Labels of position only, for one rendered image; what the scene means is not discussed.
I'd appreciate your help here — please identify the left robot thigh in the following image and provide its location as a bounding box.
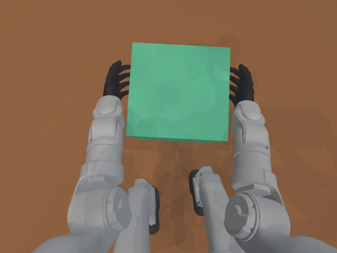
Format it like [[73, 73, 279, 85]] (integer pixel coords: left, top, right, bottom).
[[112, 184, 156, 253]]

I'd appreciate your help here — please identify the left robot upper arm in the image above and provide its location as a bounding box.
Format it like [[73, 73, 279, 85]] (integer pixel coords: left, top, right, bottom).
[[31, 185, 132, 253]]

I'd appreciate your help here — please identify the carton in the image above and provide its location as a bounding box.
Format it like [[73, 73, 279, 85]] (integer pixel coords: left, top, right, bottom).
[[126, 42, 231, 143]]

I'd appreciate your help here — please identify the right robot forearm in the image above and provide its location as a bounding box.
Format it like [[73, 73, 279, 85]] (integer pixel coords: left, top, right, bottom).
[[230, 100, 286, 210]]

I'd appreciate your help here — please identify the right robot upper arm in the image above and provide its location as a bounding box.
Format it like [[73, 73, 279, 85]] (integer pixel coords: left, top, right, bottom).
[[224, 192, 337, 253]]

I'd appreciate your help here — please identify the right robot hand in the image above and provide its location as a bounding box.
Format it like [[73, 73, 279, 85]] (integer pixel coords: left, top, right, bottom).
[[229, 64, 254, 108]]

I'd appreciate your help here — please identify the left robot forearm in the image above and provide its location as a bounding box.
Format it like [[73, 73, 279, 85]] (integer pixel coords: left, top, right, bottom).
[[67, 95, 125, 223]]

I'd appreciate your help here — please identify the left robot hand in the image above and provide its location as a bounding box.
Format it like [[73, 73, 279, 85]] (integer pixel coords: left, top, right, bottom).
[[103, 60, 131, 100]]

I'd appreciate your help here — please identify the left robot foot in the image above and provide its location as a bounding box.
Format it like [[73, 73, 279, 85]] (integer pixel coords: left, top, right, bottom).
[[149, 186, 160, 235]]

